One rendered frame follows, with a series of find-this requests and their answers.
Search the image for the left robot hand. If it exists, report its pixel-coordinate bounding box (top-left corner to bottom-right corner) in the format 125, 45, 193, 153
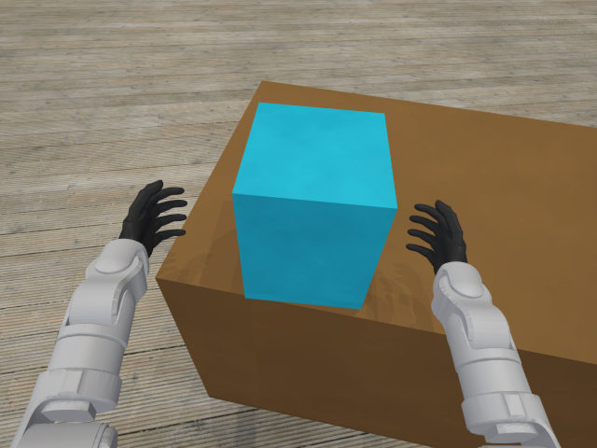
119, 180, 187, 258

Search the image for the robot right forearm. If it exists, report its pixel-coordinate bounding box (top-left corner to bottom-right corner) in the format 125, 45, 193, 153
431, 261, 562, 448

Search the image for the robot left forearm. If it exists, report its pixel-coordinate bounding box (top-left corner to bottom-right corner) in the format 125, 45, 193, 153
9, 239, 149, 448

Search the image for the right robot hand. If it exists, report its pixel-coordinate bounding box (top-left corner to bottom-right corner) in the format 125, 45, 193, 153
406, 200, 467, 275

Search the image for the pedestal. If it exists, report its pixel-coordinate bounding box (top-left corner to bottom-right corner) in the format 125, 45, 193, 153
155, 80, 597, 448

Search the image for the carton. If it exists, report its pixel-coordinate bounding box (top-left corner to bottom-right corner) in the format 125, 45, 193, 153
232, 103, 397, 309

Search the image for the robot left upper arm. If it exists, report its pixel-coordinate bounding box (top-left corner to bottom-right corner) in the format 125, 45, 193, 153
16, 423, 118, 448

